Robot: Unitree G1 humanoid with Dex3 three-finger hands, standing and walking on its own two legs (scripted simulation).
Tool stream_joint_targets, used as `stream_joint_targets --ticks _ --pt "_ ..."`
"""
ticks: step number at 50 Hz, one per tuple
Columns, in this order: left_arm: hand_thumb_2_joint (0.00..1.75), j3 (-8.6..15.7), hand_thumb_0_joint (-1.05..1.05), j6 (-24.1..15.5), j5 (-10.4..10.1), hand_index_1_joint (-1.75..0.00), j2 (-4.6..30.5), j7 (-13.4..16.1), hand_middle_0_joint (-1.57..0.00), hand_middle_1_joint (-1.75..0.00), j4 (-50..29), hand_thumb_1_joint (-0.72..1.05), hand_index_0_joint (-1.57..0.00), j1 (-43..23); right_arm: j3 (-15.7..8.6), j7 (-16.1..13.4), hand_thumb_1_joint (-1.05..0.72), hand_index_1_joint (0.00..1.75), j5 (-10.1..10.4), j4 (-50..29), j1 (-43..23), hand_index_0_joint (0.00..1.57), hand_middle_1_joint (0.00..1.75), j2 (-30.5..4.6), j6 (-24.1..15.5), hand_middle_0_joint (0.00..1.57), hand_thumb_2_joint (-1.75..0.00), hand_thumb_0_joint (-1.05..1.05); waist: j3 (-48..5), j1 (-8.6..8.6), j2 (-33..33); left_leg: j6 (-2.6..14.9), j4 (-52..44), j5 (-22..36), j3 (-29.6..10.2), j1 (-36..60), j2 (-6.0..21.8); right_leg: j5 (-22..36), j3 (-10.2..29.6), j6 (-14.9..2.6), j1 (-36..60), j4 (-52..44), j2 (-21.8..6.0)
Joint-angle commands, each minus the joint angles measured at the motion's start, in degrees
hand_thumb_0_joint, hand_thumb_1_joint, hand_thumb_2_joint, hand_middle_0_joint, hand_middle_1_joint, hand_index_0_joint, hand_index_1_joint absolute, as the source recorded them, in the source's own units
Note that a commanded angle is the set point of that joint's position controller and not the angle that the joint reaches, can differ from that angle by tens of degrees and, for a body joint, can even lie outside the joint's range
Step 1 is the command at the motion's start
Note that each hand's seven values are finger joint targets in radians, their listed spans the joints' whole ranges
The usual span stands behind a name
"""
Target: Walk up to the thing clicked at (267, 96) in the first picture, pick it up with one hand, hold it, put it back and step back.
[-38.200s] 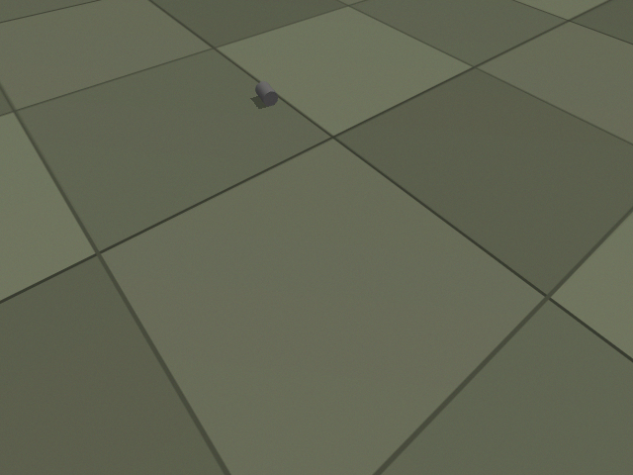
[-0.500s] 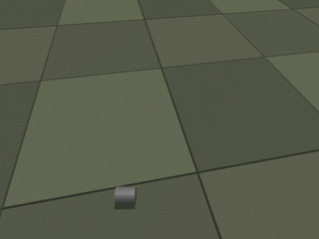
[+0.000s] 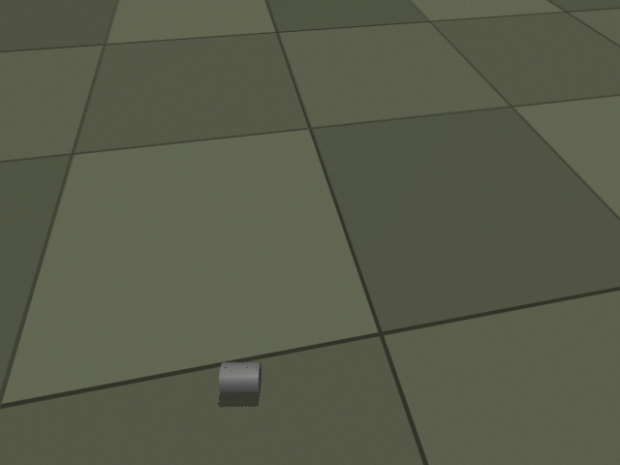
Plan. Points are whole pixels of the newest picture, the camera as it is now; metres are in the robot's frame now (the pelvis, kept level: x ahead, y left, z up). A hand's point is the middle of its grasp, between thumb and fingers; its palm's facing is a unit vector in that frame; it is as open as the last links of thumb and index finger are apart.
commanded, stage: stand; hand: left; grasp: from above
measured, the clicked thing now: (240, 377) +0.46 +0.21 -0.74
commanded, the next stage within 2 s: step back in 0.64 s
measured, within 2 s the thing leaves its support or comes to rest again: neither
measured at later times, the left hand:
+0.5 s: hand out of the picture +0.09 +0.24 -0.16, palm faces -0.01 -0.94 -0.34, open 7.3 cm
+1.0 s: hand out of the picture +0.10 +0.30 -0.18, palm faces -0.02 -0.92 -0.38, open 7.3 cm
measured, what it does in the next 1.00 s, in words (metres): shifts its weight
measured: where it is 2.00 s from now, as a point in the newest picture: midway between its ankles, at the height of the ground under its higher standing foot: outside the picture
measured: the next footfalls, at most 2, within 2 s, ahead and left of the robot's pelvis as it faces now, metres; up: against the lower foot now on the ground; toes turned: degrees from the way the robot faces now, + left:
right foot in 1.34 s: -0.13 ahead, -0.11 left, +0.00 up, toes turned -3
left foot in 1.66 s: -0.19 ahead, +0.13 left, +0.00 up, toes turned -3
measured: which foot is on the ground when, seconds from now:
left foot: down 0.00-1.00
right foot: down 0.00-0.94, up 0.96-1.00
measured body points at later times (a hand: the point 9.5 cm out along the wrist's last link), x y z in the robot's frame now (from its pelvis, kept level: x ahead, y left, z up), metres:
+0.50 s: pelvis +0.01 +0.00 +0.00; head +0.02 +0.00 +0.45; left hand +0.09 +0.29 -0.13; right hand +0.08 -0.30 -0.14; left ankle +0.02 +0.13 -0.75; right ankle -0.01 -0.13 -0.75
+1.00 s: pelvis -0.05 +0.03 -0.03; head +0.02 +0.05 +0.42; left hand +0.10 +0.35 -0.15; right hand +0.03 -0.30 -0.14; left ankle -0.02 +0.13 -0.75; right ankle -0.03 -0.12 -0.72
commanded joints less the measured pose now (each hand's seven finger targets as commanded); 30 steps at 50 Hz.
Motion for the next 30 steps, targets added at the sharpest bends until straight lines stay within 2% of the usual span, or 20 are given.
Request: stream_joint_targets --ticks 1,4,6,10,13,14,21,26,28,30 --pt "0.9 1.8 0.0 -1.3 0.2 -0.3 11.8 0.5 -0.2 -0.3 -3.1 0.9 -0.2 -1.6 -2.3 -0.6 -0.9 0.3 0.3 -3.0 -2.1 0.2 0.3 -11.4 -1.2 0.2 -0.9 0.0 -2.5 0.19 -0.2 1.69 -3.5 2.0 -5.3 0.2 5.8 1.5 5.0 -1.74 -2.8 -4.1 -5.7" --pt "0.9 1.7 0.0 -1.4 0.0 -0.3 12.0 0.5 -0.2 -0.3 -3.3 0.9 -0.2 -2.0 -2.1 -0.6 -0.9 0.3 0.3 -3.1 -2.0 0.2 0.3 -11.4 -1.3 0.2 -0.9 0.0 -3.5 -0.07 -0.1 1.7 -3.1 5.4 -5.2 0.7 6.2 4.3 5.1 -1.89 -1.7 -3.6 -6.0" --pt "0.9 1.8 0.0 -1.5 -0.1 -0.3 12.0 0.6 -0.2 -0.3 -3.6 0.9 -0.2 -2.1 -2.2 -0.7 -0.9 0.3 0.3 -3.1 -2.1 0.2 0.3 -11.8 -1.5 0.2 -0.9 0.0 -5.4 0.13 0.9 1.73 -2.5 9.8 -5.0 2.1 6.5 8.4 4.9 -1.97 -0.5 -2.4 -6.2" --pt "0.9 1.7 0.0 -1.4 -0.2 -0.3 11.9 0.4 -0.2 -0.3 -3.3 0.9 -0.2 -2.0 -2.1 -0.8 -0.9 0.3 0.4 -3.1 -2.3 0.2 0.3 -12.0 -1.7 0.2 -0.9 0.0 -5.6 0.32 0.3 1.73 -2.4 11.7 -4.8 2.9 6.6 10.6 4.8 -2.0 -0.2 -1.9 -6.2" --pt "0.9 1.5 0.0 -1.2 -0.2 -0.3 11.7 0.5 -0.2 -0.3 -3.1 0.9 -0.2 -2.0 -2.1 -0.8 -0.9 0.3 0.4 -2.8 -2.1 0.2 0.3 -12.2 -1.5 0.2 -0.9 0.0 -3.9 0.24 0.3 1.53 -3.0 8.3 -4.9 1.4 6.3 7.3 4.7 -1.67 -1.0 -2.9 -5.9" --pt "0.9 1.5 0.0 -1.2 -0.1 -0.3 11.9 0.4 -0.2 -0.3 -3.1 0.9 -0.2 -1.7 -2.0 -0.8 -0.9 0.3 0.4 -3.0 -2.5 0.2 0.3 -11.8 -1.4 0.2 -0.9 0.0 -3.8 0.37 -0.4 1.48 -3.0 9.0 -5.0 2.1 6.5 7.2 4.6 -1.83 -1.7 -2.7 -5.9" --pt "0.9 1.7 0.0 -1.5 -0.3 -0.3 12.6 0.5 -0.2 -0.3 -3.8 0.9 -0.2 -2.5 -2.1 -0.8 -0.9 0.3 0.4 -3.1 -2.2 0.2 0.3 -12.2 -1.5 0.2 -0.9 0.0 -5.7 0.02 0.0 1.5 -2.4 11.0 -4.5 3.0 6.6 10.4 5.1 -1.96 -0.5 -2.3 -6.3" --pt "0.9 1.4 0.0 -1.5 -0.2 -0.3 12.5 0.5 -0.2 -0.3 -3.6 0.9 -0.2 -1.8 -2.0 -0.6 -0.9 0.3 0.4 -3.2 -2.6 0.2 0.3 -12.0 -1.4 0.2 -0.9 0.0 -4.8 0.19 -0.5 1.45 -2.6 10.5 -4.7 2.6 6.6 10.0 4.7 -1.74 -0.9 -2.9 -6.1" --pt "0.9 1.6 0.0 -1.5 -0.3 -0.3 13.0 0.5 -0.2 -0.3 -3.7 0.9 -0.2 -2.4 -2.0 -0.6 -0.9 0.3 0.5 -3.1 -2.1 0.2 0.3 -12.1 -1.3 0.2 -0.9 0.0 -4.3 -0.15 -0.4 1.41 -3.1 7.6 -4.6 1.8 6.4 7.9 5.3 -1.9 -0.7 -3.4 -6.2" --pt "0.9 1.4 0.0 -1.4 -0.2 -0.3 12.6 0.4 -0.2 -0.3 -3.7 0.9 -0.2 -1.9 -2.1 -0.6 -0.9 0.3 0.5 -3.1 -2.7 0.2 0.3 -12.3 -1.4 0.2 -0.9 0.0 -4.4 0.11 0.3 1.39 -3.0 8.3 -4.8 2.4 6.5 8.2 5.0 -2.0 -1.1 -3.2 -6.1"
